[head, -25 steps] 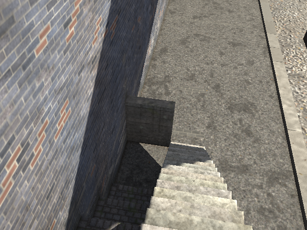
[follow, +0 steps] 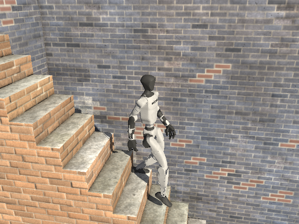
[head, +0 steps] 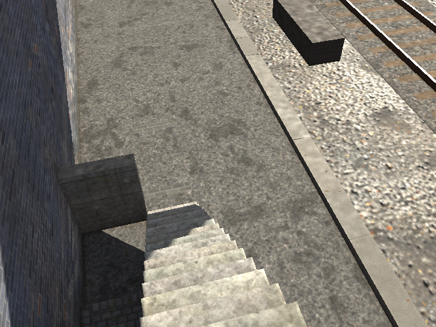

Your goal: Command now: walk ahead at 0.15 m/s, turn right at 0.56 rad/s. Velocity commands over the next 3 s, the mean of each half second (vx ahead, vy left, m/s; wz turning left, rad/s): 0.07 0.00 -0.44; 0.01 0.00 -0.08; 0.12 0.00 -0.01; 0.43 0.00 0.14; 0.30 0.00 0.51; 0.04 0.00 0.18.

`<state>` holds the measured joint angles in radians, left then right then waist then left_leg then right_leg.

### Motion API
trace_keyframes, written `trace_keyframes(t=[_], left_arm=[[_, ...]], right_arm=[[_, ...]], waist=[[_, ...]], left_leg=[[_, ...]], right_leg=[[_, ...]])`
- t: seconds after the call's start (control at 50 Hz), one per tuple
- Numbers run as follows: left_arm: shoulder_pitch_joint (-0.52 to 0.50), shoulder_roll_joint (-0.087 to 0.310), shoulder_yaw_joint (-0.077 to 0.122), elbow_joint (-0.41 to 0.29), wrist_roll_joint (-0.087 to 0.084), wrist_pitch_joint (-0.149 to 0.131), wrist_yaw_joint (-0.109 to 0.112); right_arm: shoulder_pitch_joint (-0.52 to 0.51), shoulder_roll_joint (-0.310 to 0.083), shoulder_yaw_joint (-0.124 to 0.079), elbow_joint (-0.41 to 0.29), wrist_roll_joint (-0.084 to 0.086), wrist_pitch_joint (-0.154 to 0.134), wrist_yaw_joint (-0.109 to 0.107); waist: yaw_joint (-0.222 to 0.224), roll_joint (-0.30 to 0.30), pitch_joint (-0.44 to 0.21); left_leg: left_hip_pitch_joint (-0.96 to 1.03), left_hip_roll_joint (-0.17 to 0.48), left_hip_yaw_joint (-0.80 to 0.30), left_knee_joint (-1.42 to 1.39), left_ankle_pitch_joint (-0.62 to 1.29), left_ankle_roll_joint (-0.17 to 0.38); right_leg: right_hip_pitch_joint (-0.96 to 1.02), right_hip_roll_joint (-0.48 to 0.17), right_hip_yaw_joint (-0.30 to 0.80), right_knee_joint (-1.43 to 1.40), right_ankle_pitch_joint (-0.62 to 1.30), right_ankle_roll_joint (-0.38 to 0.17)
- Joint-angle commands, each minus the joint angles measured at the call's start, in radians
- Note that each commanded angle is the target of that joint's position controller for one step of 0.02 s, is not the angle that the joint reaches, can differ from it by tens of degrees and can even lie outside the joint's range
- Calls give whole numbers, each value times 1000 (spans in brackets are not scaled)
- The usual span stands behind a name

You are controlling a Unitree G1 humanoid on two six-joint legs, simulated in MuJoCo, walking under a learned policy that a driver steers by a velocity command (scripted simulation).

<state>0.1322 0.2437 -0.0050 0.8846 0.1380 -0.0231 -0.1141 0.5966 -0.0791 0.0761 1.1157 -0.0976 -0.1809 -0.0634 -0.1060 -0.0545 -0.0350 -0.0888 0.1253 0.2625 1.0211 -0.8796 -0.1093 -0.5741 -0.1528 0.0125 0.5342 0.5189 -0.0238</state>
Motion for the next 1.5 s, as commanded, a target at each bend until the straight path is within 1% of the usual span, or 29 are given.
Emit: trace_keyframes(t=[0.02,0.08,0.1,0.12,0.2,0.26,0.3,0.34,0.36,0.38,0.42,0.44,0.46,0.48,0.5,0.52,0.54,0.56,0.62,0.72,0.74,0.78,0.82,0.86,0.88,0.94,1.22,1.4,1.5], left_arm=[[118,58,42,99,7,-40,13],[900,224,133,425,3,-92,56],[795,388,160,329,-34,-120,78],[637,334,144,285,5,-130,82],[47,31,4,30,-66,-115,40],[202,114,30,56,-51,-113,55],[309,32,10,82,-71,-95,96],[405,-16,1,93,-85,-77,124],[254,-14,16,16,-379,-65,159],[264,44,15,43,-363,-51,177],[92,19,5,9,-278,-12,216],[106,64,-37,-37,28,-32,118],[177,78,-1,7,-14,-30,98],[310,-9,-1,30,-316,2,179],[462,-74,-1,17,-331,18,231],[572,-36,18,76,-63,30,78],[404,96,67,-6,-58,21,60],[311,70,60,-31,-86,27,54],[396,-76,-13,-47,-106,43,15],[303,-56,-53,-46,-139,77,-22],[192,-44,-4,-68,-324,80,111],[293,-13,0,-72,-271,64,194],[315,5,6,-58,-210,24,175],[394,22,7,-6,-236,7,138],[324,23,11,-24,-249,18,117],[137,70,40,-47,-248,10,115],[198,49,50,-29,-188,26,105],[244,55,69,-8,-216,16,71],[167,173,89,-40,-224,29,79]], right_arm=[[36,-204,-44,-28,-48,48,14],[-352,-312,-89,-155,-5,129,98],[-199,-87,-55,-228,19,124,113],[-334,-202,-76,-286,47,98,111],[-328,-285,-109,-345,80,81,55],[-142,-196,-95,-226,43,91,77],[-259,-223,-101,-258,-26,93,119],[-338,-219,-85,-261,-14,95,143],[-505,-316,-165,-303,288,150,116],[-417,-298,-181,-265,340,172,108],[-63,-349,-228,-104,275,210,94],[-122,-275,-140,-213,-164,145,132],[-109,-300,-171,-175,-86,111,122],[2,-283,-224,-61,227,118,155],[8,-333,-184,-18,238,115,204],[37,-415,-170,-137,40,96,199],[-60,-450,-183,-177,-63,77,190],[-137,-438,-165,-169,-77,85,172],[-83,-131,-52,-52,2,61,155],[-266,-204,-24,-156,17,54,125],[-298,-324,-107,-121,230,106,138],[-330,-334,-127,-102,203,166,170],[-256,-237,-115,-52,202,215,169],[2,-181,-134,-13,165,227,140],[4,-101,-118,14,163,255,139],[-102,-71,-106,35,143,276,128],[-295,-249,-138,67,141,224,143],[-422,-339,-183,-34,183,256,158],[-399,-249,-158,-64,159,276,158]], waist=[[64,90,126],[436,-331,-47],[262,-345,-314],[281,-135,-304],[16,39,153],[-35,-22,28],[89,52,47],[174,98,79],[150,284,47],[141,124,-44],[29,-133,-35],[-34,-227,321],[-2,58,233],[61,-6,-4],[175,258,-48],[104,479,-299],[37,158,-146],[42,31,-88],[185,87,139],[189,58,150],[151,6,135],[200,243,80],[181,205,104],[47,15,20],[40,-100,40],[12,-127,167],[144,128,68],[184,225,49],[89,-158,112]], left_leg=[[-247,117,-123,4,562,100],[-571,-102,-130,1016,-182,-8],[-817,-208,-316,1134,-132,14],[-913,-179,-298,1205,-115,34],[-791,21,-513,528,458,71],[-450,-67,-366,411,904,11],[-671,-47,-390,193,1123,28],[-596,-29,-383,-221,1438,36],[-263,-139,-220,-503,1578,17],[5,-144,-252,-438,1603,3],[105,-112,-345,-333,1539,44],[-81,-73,-319,-303,1145,133],[-40,-86,-227,-698,1162,155],[172,-34,-238,-918,1611,107],[460,191,-496,-540,2509,181],[632,223,-565,-303,2425,554],[561,261,-627,-363,2197,542],[439,310,-636,-392,2060,504],[-100,324,-583,-512,1672,414],[-876,-15,-319,-709,389,195],[-689,88,-560,-809,532,304],[-426,130,-474,-740,832,326],[-202,83,-389,-613,926,282],[-210,54,-400,-526,461,235],[-194,-20,-332,-531,392,184],[-58,-57,-287,-544,608,167],[-295,75,-454,-809,421,172],[-269,66,-466,-853,255,262],[-168,-115,-193,-490,518,255]], right_leg=[[331,73,-136,18,103,22],[1092,11,-81,-243,290,-118],[1453,-94,98,210,848,-263],[1300,-152,126,199,838,-286],[122,-254,341,-17,-74,-263],[-144,-36,228,174,-175,-261],[-13,-3,225,338,-583,-190],[-40,47,192,451,-924,-139],[-114,132,98,383,-884,-159],[-213,88,123,415,-832,-173],[-235,28,103,635,-681,-131],[-365,-38,220,643,-696,-19],[-155,20,135,815,-687,10],[-51,150,-124,1105,-665,-60],[-433,253,-149,1532,-1386,-13],[-520,288,149,1734,-1500,99],[-744,320,129,1779,-1422,123],[-759,251,165,1674,-1260,123],[-686,47,208,1381,-906,95],[115,15,-34,819,-321,171],[251,132,-24,443,-581,129],[278,98,38,302,-585,91],[302,86,7,-87,-529,67],[546,-100,149,-83,-297,14],[366,-113,272,-261,-829,-31],[114,-46,301,-519,-1058,1],[487,49,141,-335,-743,-3],[424,150,19,-129,-766,-53],[261,-22,361,-465,-1208,-77]])
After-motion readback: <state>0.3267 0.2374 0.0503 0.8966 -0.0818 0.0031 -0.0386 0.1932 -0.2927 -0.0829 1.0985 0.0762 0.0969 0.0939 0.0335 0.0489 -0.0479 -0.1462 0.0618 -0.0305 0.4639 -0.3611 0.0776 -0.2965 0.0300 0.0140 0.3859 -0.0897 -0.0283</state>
